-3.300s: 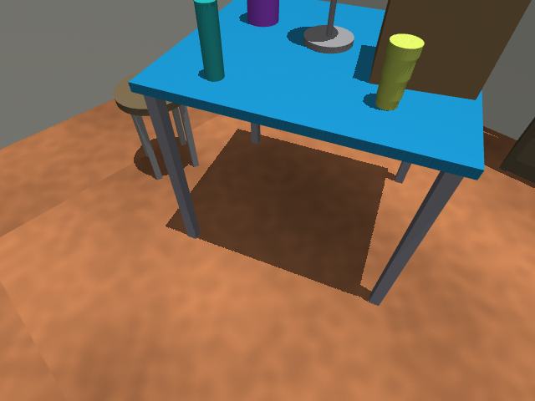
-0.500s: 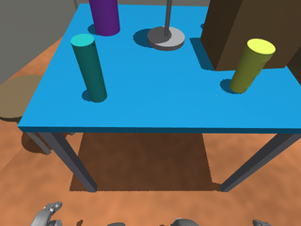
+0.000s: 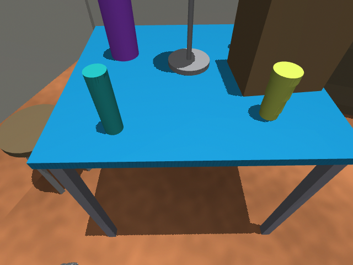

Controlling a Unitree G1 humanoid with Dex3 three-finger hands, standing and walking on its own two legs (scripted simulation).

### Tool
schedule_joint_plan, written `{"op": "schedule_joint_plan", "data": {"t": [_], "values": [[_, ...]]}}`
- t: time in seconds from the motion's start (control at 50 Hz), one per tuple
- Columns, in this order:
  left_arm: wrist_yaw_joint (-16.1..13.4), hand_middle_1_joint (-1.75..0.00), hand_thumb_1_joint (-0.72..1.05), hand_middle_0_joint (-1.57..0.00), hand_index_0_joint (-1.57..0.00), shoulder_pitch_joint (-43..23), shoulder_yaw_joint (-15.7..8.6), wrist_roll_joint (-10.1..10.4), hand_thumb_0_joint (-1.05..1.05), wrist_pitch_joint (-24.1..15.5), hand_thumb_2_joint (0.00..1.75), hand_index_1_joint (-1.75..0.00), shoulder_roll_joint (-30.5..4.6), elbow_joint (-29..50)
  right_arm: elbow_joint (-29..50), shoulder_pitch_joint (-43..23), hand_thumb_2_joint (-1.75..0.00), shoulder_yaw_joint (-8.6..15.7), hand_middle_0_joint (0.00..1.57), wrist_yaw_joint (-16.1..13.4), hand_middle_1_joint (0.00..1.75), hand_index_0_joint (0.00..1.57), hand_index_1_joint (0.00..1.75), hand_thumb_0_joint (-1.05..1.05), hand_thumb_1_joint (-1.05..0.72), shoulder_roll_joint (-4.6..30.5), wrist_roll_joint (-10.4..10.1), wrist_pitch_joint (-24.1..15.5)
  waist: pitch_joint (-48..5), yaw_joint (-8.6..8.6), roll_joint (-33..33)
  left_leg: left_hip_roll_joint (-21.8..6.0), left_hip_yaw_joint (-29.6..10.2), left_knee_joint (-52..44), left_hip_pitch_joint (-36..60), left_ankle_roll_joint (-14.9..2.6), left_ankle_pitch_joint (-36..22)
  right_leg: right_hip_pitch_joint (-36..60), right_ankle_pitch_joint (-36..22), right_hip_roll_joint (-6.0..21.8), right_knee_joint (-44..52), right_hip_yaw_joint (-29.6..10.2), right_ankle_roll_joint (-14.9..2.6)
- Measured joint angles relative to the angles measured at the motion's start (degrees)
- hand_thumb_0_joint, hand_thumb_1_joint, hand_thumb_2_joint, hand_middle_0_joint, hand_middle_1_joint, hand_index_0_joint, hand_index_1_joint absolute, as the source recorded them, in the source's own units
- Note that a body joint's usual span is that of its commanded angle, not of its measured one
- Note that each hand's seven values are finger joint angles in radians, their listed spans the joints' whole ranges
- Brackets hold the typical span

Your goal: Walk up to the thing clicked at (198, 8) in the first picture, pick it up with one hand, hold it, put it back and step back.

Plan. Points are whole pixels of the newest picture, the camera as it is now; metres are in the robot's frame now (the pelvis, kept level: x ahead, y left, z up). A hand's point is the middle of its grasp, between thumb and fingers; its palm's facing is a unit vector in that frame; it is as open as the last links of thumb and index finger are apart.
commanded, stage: walk up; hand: left
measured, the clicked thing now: (105, 103) +0.47 +0.21 +0.09
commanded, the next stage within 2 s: stand in 0.64 s
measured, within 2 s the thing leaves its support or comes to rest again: neither
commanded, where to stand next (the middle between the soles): +0.05 -0.02 m, yaw +3 degrees
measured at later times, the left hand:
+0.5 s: hand out of the picture +0.09 +0.26 -0.15, palm faces -0.01 -0.95 -0.31, open 7.4 cm
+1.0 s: hand out of the picture +0.10 +0.26 -0.15, palm faces -0.01 -0.94 -0.34, open 7.4 cm
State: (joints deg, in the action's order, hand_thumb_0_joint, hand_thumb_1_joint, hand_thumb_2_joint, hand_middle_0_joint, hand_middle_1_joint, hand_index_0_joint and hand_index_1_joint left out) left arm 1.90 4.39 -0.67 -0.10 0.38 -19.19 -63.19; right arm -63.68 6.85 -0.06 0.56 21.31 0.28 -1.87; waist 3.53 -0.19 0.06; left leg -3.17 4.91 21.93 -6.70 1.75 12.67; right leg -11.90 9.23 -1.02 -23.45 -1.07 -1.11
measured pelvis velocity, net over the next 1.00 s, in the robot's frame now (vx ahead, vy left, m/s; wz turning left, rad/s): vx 0.01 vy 0.01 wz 0.02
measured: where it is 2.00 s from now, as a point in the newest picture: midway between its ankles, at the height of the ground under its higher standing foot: outside the picture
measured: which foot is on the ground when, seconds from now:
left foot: down 0.00-1.00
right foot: down 0.00-1.00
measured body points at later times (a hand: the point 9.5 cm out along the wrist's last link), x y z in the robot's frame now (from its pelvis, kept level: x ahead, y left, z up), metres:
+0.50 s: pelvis +0.01 +0.01 +0.00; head +0.02 +0.01 +0.45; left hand +0.09 +0.31 -0.13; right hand +0.09 -0.30 -0.13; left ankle -0.01 +0.14 -0.74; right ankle +0.04 -0.11 -0.74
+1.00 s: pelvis +0.01 +0.01 +0.01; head +0.02 +0.01 +0.45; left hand +0.10 +0.31 -0.12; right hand +0.09 -0.29 -0.13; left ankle -0.01 +0.14 -0.74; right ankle +0.04 -0.11 -0.74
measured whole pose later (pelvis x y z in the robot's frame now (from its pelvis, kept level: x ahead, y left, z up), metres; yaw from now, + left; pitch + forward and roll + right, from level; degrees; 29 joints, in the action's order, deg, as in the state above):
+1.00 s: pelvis +0.01 +0.01 +0.01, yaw +1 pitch -3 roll +0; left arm 0.4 4.5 0.3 -0.2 -1.2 -19.7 -65.2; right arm -65.7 5.8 0.4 0.9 19.7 0.5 -0.6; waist 2.7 0.5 -0.3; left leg -2.3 4.3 17.3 -3.2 1.1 11.3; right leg -7.7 7.8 -0.2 -18.2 -0.4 -0.1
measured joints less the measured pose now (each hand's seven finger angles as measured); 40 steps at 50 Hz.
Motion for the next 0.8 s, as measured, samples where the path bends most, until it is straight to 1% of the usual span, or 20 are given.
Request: {"op": "schedule_joint_plan", "data": {"t": [0.26,0.64,0.8], "values": [[-0.2,-0.30,0.90,-0.20,-0.21,-0.3,-0.7,0.0,0.00,0.3,0.90,-0.30,-0.3,-1.7,-1.5,-0.1,-0.90,0.4,0.20,-0.3,0.30,0.20,0.30,0.01,-0.90,-0.9,0.2,-0.2,-0.5,0.24,0.7,0.4,0.6,-2.0,1.3,-0.37,-0.6,1.1,-0.8,0.3,1.9,-0.5,0.48],[-0.4,-0.30,0.90,-0.20,-0.21,0.1,-0.6,-0.3,0.00,0.3,0.90,-0.30,-0.4,-1.8,-0.6,-1.6,-0.90,1.1,0.20,-0.3,0.30,0.20,0.29,0.01,-0.90,-0.9,0.1,0.3,-0.1,0.17,0.6,0.4,0.9,-2.5,2.1,-0.49,-0.3,1.7,-0.4,0.3,2.3,-0.8,0.71],[-1.0,-0.30,0.90,-0.20,-0.21,-0.1,0.6,-0.2,0.00,-1.2,0.90,-0.30,0.0,-2.0,-1.5,-1.7,-0.90,0.7,0.20,0.1,0.30,0.20,0.29,0.01,-0.90,-1.0,0.2,1.1,-0.3,0.68,-0.2,0.6,-0.1,-4.0,3.0,-0.52,-1.0,3.3,-1.1,0.5,4.4,0.1,0.86]]}}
